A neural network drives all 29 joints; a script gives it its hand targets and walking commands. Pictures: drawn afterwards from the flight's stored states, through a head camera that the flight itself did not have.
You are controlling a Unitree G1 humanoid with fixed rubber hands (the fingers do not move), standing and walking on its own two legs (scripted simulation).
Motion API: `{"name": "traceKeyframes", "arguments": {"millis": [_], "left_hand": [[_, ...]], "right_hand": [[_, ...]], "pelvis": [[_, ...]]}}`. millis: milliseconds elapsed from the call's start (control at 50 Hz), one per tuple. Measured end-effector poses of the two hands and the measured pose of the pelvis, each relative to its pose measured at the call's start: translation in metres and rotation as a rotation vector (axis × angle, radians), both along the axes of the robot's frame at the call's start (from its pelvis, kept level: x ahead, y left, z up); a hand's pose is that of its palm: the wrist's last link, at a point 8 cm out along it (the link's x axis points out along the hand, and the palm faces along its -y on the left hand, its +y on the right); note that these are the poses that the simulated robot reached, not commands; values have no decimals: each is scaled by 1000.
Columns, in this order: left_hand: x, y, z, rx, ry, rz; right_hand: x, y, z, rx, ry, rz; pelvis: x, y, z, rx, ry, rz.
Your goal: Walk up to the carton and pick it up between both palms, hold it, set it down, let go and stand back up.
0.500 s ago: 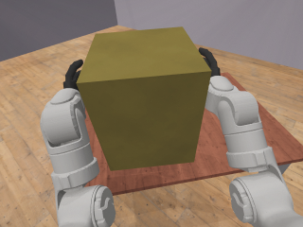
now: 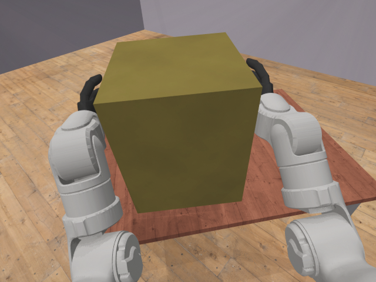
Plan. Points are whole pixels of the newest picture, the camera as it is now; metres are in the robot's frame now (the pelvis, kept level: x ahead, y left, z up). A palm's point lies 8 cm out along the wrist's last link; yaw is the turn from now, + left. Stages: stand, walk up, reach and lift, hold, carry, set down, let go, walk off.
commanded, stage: hold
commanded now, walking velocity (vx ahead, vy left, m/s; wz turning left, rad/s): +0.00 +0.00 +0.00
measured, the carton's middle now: (181, 123) +0.37 +0.01 +0.22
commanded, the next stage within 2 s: none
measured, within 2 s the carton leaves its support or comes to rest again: neither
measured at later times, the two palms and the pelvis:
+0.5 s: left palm (91, 118) +0.34 +0.16 +0.26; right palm (261, 98) +0.36 -0.13 +0.26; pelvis +0.00 +0.00 +0.00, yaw +0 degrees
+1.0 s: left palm (91, 118) +0.34 +0.16 +0.26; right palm (262, 98) +0.36 -0.13 +0.26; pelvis +0.00 +0.00 +0.00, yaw +0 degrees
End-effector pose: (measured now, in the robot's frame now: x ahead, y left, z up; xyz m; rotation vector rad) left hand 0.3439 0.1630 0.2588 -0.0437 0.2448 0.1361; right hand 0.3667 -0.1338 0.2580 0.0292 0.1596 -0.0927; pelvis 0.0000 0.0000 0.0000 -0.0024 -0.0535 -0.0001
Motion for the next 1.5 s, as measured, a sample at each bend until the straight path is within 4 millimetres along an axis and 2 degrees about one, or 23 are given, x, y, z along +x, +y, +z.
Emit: {"name": "traceKeyframes", "arguments": {"millis": [1500], "left_hand": [[-4, 0, 5, -2, 11, -3]], "right_hand": [[-2, 0, 7, 3, 10, 0]], "pelvis": [[-3, -2, 0, 1, 3, -1]]}}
